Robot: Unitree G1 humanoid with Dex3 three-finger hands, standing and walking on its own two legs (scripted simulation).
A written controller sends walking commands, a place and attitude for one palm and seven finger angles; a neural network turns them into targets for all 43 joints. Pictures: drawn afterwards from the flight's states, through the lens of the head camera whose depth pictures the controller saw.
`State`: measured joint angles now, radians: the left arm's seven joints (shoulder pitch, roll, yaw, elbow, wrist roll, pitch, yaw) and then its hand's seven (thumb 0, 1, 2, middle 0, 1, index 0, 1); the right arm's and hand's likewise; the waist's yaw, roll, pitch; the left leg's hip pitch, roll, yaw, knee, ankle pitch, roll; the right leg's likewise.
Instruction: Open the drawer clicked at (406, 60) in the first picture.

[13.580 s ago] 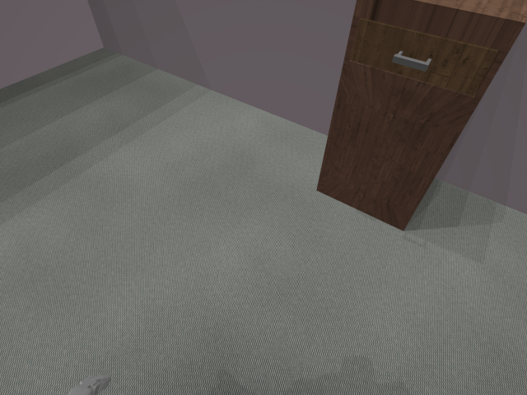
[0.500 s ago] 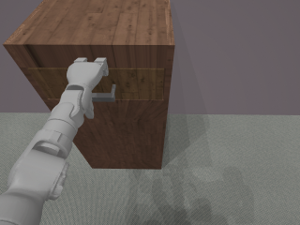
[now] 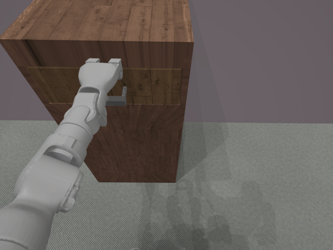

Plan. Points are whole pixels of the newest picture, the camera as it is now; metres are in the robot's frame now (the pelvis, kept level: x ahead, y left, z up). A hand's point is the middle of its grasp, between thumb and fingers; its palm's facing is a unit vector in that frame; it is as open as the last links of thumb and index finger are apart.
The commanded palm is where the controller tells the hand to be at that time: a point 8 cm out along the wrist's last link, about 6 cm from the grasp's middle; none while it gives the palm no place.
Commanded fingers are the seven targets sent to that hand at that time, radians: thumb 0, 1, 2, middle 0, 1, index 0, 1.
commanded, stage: move the hooked fingers above the handle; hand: left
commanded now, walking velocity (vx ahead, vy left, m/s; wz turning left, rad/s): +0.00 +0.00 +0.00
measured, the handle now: (107, 95) +0.53 +0.16 +0.04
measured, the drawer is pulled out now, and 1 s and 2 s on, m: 0.00 0.00 0.00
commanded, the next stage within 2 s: lower the fingers behind the handle in 1.78 s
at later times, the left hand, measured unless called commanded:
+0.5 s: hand (105, 92) +0.49 +0.15 +0.10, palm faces -0.02 +0.00 -1.00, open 13.6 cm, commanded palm +0.49 +0.14 +0.15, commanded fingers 0.00 -0.50 0.30 -0.30 -1.20 -0.30 -1.20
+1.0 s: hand (105, 91) +0.49 +0.15 +0.10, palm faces -0.01 +0.00 -1.00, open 13.5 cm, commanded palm +0.49 +0.13 +0.16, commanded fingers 0.00 -0.50 0.30 -0.30 -1.20 -0.30 -1.20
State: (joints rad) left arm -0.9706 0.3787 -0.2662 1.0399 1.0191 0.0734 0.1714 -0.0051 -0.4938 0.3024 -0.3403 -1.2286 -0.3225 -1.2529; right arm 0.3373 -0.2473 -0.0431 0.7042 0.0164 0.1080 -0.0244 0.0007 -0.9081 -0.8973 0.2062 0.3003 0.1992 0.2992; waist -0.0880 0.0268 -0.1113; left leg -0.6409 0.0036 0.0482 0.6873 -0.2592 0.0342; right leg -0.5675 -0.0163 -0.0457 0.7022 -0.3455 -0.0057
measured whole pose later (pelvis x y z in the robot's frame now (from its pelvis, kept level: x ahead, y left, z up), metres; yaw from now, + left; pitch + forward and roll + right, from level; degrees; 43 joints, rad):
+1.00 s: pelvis +0.01 -0.01 +0.00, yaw +1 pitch +12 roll +0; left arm -0.94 0.37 -0.28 1.01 0.99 0.08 0.19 0.00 -0.49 0.30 -0.36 -1.22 -0.37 -1.24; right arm 0.33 -0.24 -0.04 0.73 0.02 0.08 -0.03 0.00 -0.91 -0.90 0.21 0.30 0.20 0.30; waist -0.07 0.04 -0.11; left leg -0.61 0.00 0.03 0.66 -0.26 0.03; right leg -0.53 -0.02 -0.06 0.68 -0.35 -0.01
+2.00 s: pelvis +0.03 -0.02 +0.01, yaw +0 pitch +10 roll +0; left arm -0.80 0.39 -0.19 0.89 1.01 -0.01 0.18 -0.01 -0.49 0.30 -0.39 -1.22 -0.35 -1.22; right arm 0.30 -0.25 -0.05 0.71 0.03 0.12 -0.03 0.00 -0.91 -0.90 0.21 0.30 0.20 0.30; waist -0.06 0.05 -0.10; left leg -0.52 0.01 0.05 0.60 -0.27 0.01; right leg -0.45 0.00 -0.04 0.62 -0.35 -0.02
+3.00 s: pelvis -0.03 +0.00 -0.02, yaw -1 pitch +15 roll -1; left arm -1.05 0.38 -0.23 1.10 1.05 0.11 0.26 0.00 -0.49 0.30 -0.34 -1.24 -0.26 -1.36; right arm 0.35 -0.26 -0.02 0.69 0.02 0.12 -0.04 0.00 -0.91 -0.90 0.21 0.30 0.20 0.30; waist -0.13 0.02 -0.13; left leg -0.79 0.02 0.04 0.79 -0.26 0.03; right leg -0.72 0.00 -0.04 0.81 -0.35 -0.01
